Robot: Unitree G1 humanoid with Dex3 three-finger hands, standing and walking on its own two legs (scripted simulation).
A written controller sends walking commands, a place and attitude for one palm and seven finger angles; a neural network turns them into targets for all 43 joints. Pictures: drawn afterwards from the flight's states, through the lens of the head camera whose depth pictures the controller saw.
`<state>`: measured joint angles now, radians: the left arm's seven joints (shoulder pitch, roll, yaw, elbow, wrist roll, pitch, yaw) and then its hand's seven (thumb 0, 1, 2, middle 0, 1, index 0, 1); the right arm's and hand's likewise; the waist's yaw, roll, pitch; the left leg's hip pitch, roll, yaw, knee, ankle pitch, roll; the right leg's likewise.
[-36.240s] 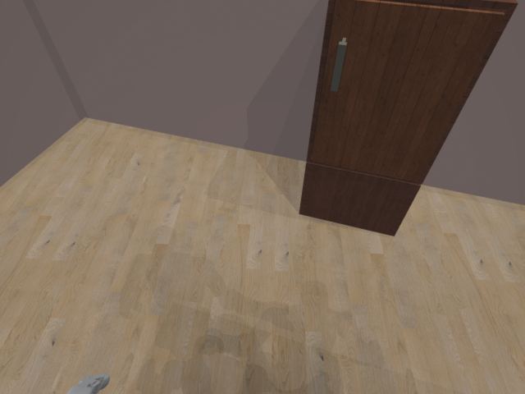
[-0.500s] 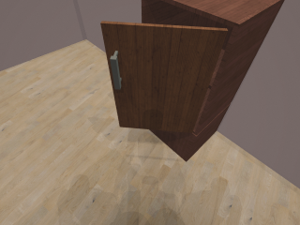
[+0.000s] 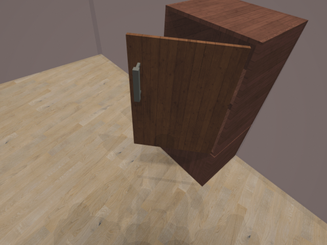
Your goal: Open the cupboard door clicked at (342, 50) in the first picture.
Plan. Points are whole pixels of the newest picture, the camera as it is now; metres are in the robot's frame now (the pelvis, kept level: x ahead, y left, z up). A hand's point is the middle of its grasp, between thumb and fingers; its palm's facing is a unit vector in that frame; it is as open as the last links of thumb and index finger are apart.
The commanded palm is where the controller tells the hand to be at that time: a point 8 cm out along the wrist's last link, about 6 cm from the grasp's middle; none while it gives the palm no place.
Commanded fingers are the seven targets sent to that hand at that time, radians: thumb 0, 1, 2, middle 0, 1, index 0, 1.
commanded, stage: shuffle to correct the standing spot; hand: left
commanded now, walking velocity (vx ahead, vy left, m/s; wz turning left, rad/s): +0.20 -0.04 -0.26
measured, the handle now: (137, 82) +0.67 +0.15 +0.04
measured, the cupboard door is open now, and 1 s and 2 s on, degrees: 41 41 41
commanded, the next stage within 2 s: come to a stop and stand still in 0.72 s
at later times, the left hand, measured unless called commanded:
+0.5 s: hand out of the picture +0.02 +0.16 -0.18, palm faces -0.03 -0.99 -0.11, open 7.4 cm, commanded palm none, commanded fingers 0.00 0.90 0.90 -0.20 -0.30 -0.20 -0.30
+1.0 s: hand out of the picture +0.15 +0.11 -0.17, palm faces +0.00 -0.99 -0.16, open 7.3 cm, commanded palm none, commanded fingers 0.00 0.90 0.90 -0.20 -0.30 -0.20 -0.30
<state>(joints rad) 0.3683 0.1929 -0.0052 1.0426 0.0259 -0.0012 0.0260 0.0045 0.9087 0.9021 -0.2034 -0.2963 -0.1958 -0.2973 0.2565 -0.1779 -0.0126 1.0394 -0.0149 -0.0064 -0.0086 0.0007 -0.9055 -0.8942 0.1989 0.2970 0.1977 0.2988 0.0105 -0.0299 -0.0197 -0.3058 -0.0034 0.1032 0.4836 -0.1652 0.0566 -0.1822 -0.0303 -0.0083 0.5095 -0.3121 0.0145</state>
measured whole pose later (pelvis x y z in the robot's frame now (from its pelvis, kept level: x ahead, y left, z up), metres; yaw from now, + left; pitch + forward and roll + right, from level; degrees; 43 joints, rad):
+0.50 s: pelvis +0.04 +0.00 +0.00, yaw -4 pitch +0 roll +0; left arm 0.39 0.15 0.03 1.06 0.03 0.00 -0.01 0.01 0.91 0.90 -0.20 -0.30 -0.20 -0.30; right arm 0.35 -0.12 -0.01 1.04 -0.02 -0.06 -0.02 0.00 -0.92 -0.89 0.20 0.30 0.20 0.30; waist 0.00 -0.06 -0.02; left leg -0.24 0.01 0.15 0.46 -0.22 0.06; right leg -0.46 -0.06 -0.05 1.00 -0.34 -0.03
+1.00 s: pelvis +0.13 -0.05 +0.00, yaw -3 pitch -1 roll +0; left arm 0.33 0.14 0.02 1.03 0.02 -0.03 0.02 0.00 0.94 0.90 -0.20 -0.30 -0.20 -0.30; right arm 0.29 -0.15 -0.03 1.05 -0.01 -0.01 -0.01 0.00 -0.91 -0.89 0.20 0.30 0.19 0.30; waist 0.01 -0.02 0.02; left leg -0.43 0.06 0.10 0.69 -0.24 -0.02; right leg -0.16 -0.02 -0.13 0.44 -0.27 -0.02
